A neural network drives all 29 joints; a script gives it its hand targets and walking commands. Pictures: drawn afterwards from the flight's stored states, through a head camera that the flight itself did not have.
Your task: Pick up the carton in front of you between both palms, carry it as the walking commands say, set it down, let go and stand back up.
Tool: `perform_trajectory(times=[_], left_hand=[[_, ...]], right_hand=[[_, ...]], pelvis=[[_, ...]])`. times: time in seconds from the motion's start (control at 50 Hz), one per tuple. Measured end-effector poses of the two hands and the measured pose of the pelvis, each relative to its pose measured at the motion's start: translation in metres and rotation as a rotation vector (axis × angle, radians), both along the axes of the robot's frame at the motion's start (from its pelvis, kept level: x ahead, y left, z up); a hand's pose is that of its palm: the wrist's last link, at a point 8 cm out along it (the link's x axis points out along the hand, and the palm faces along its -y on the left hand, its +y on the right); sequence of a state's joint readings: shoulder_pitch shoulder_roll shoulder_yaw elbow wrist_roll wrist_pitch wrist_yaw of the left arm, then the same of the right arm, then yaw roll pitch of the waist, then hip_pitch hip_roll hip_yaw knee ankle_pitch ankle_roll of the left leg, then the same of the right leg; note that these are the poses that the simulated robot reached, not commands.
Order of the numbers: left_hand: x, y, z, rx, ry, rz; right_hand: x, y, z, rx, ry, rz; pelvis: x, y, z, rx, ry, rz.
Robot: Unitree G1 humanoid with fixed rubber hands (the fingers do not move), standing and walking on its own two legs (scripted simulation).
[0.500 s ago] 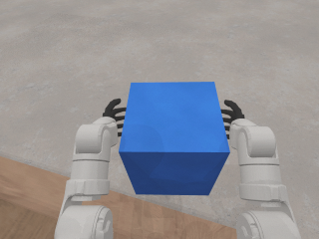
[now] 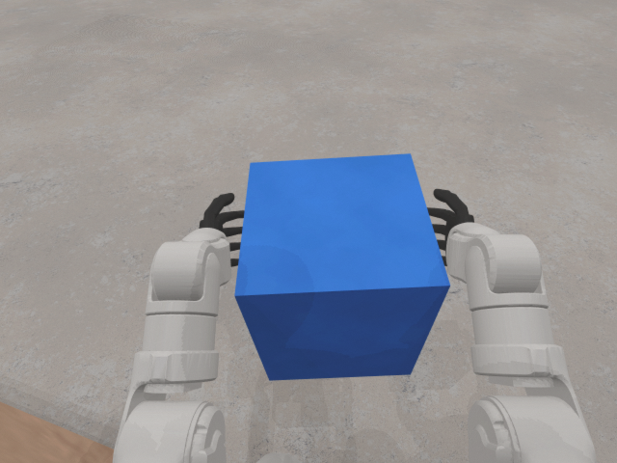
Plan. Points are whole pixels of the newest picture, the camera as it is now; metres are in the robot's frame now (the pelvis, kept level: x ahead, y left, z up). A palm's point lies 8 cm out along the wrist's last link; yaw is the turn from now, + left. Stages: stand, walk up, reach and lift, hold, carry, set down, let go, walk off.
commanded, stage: carry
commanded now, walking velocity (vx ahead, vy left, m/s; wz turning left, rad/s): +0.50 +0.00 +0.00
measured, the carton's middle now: (335, 274) +0.37 +0.02 +0.05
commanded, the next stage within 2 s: none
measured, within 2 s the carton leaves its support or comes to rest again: neither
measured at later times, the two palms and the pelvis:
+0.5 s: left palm (266, 172) +0.73 +0.17 -0.05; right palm (401, 184) +0.71 -0.13 -0.06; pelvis +0.35 +0.03 -0.12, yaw +1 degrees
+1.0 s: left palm (286, 86) +0.99 +0.15 +0.02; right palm (400, 83) +1.03 -0.14 +0.02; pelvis +0.65 -0.02 -0.09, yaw +3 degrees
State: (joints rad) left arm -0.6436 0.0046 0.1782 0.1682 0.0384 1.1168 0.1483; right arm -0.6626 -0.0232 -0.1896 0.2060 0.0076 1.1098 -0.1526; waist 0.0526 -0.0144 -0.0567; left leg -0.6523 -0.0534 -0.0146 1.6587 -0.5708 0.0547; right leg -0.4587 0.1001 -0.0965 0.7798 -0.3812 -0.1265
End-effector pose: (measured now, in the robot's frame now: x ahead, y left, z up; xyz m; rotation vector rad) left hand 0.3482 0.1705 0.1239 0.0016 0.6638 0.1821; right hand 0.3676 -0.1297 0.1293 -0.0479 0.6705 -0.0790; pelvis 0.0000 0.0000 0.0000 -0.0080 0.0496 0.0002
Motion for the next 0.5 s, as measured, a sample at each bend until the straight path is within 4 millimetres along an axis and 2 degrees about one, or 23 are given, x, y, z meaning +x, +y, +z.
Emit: perform_trajectory(times=[0.1, 0.18, 0.24, 0.3, 0.34, 0.38, 0.42, 0.5], left_hand=[[0.049, 0.011, -0.042, 0.004, 0.128, 0.036], [0.105, 0.017, -0.062, 0.024, 0.152, 0.036], [0.159, 0.024, -0.072, 0.037, 0.111, 0.034], [0.220, 0.032, -0.086, 0.025, 0.043, 0.032], [0.265, 0.035, -0.101, 0.006, -0.001, 0.021], [0.306, 0.034, -0.121, -0.011, -0.004, 0.004], [0.335, 0.026, -0.142, -0.017, 0.042, -0.021], [0.379, 0.004, -0.177, -0.033, 0.152, -0.071]], right_hand=[[0.059, 0.012, -0.047, 0.013, 0.128, 0.026], [0.115, 0.018, -0.074, 0.036, 0.152, 0.026], [0.167, 0.025, -0.089, 0.056, 0.112, 0.020], [0.225, 0.032, -0.102, 0.054, 0.044, 0.012], [0.264, 0.035, -0.113, 0.032, 0.001, 0.002], [0.298, 0.033, -0.130, 0.006, -0.004, -0.009], [0.318, 0.025, -0.152, -0.001, 0.042, -0.033], [0.341, 0.004, -0.188, 0.009, 0.152, -0.110]], pelvis=[[0.064, -0.004, -0.010, -0.003, 0.004, 0.011], [0.119, 0.002, -0.022, -0.006, 0.006, 0.006], [0.168, 0.009, -0.041, -0.018, 0.003, 0.000], [0.225, 0.017, -0.073, -0.038, -0.005, 0.000], [0.266, 0.021, -0.100, -0.032, -0.007, 0.003], [0.292, 0.024, -0.118, 0.003, 0.018, 0.014], [0.313, 0.028, -0.124, 0.010, 0.035, 0.019], [0.355, 0.034, -0.122, 0.005, 0.047, 0.012]])
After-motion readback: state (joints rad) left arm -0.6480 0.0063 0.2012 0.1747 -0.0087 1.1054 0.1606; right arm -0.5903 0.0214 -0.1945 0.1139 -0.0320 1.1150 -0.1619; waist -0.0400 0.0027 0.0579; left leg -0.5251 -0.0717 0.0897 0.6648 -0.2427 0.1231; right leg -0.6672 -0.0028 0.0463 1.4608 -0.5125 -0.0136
